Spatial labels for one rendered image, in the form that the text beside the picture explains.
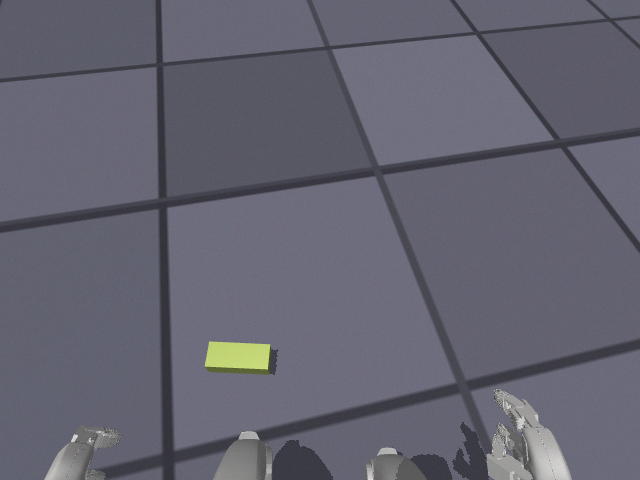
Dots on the carton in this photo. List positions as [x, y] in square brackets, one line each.
[245, 358]

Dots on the right robot hand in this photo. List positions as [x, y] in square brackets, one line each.
[536, 452]

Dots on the left robot hand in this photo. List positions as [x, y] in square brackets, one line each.
[73, 460]

